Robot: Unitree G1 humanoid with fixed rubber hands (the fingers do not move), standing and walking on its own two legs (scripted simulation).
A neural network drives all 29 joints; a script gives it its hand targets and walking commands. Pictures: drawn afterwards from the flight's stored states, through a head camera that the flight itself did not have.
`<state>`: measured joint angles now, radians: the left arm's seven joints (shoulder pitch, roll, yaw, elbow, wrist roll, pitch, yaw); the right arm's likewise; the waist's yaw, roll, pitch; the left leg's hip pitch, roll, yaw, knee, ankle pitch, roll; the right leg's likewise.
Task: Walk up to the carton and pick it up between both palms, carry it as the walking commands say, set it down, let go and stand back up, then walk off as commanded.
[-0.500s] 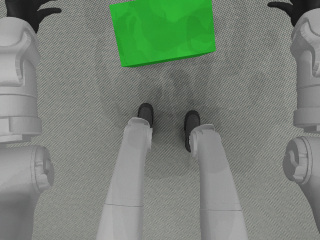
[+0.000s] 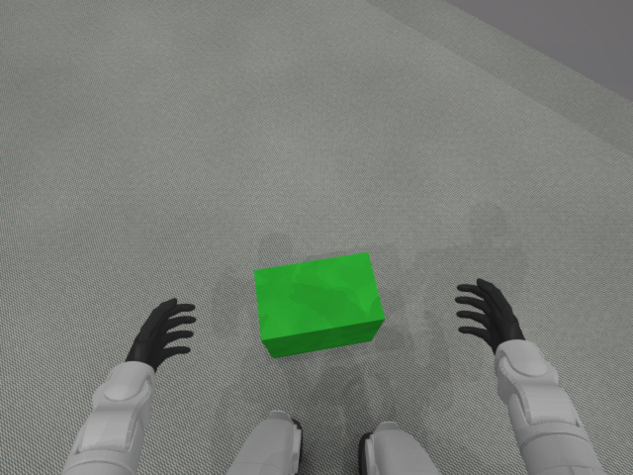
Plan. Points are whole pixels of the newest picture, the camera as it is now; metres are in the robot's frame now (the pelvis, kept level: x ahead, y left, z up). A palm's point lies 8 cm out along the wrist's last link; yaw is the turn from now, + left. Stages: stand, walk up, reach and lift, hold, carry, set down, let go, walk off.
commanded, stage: let go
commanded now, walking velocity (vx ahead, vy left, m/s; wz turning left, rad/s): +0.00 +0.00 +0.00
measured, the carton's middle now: (317, 308) +0.47 +0.04 -0.60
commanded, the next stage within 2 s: stand in 0.68 s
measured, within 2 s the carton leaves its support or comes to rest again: neither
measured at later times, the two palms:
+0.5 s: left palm (177, 376) +0.22 +0.19 -0.03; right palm (576, 388) +0.22 -0.27 -0.03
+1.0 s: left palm (103, 430) +0.17 +0.27 -0.05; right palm (618, 417) +0.20 -0.31 -0.04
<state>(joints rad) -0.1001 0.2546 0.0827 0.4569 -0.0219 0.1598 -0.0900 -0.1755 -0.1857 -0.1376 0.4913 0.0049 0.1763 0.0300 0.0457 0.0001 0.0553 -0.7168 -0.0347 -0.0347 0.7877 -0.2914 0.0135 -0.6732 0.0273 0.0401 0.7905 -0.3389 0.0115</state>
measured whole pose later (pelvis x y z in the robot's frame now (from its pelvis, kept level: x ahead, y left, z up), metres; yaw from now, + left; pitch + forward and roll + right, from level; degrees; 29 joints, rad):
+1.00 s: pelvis +0.08 -0.03 +0.03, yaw +0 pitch -2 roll +0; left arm 0.33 0.34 0.08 0.75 0.04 0.00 0.02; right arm 0.29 -0.29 -0.08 0.75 -0.05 0.01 -0.02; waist 0.02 -0.03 -0.18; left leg -0.15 0.01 -0.04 0.51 -0.32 -0.02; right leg -0.09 0.05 0.03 0.47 -0.34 -0.04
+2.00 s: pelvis +0.01 +0.00 +0.04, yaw -1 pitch -5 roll +0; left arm 0.29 0.33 0.01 1.01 0.02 -0.04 0.00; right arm 0.25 -0.31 -0.03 1.05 -0.02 -0.03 0.00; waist 0.00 -0.01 -0.05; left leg -0.18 -0.03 -0.03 0.44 -0.18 0.02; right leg -0.15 0.02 0.07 0.45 -0.22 0.01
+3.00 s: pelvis +0.06 +0.01 +0.03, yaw +6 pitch -2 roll -2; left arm 0.26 0.27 0.02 1.08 0.03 -0.02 0.04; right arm 0.28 -0.25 -0.02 1.10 -0.03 0.02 0.03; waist 0.01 0.00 -0.04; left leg -0.36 0.01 -0.01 0.84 -0.41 -0.02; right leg -0.08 0.00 -0.04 0.42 -0.29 0.02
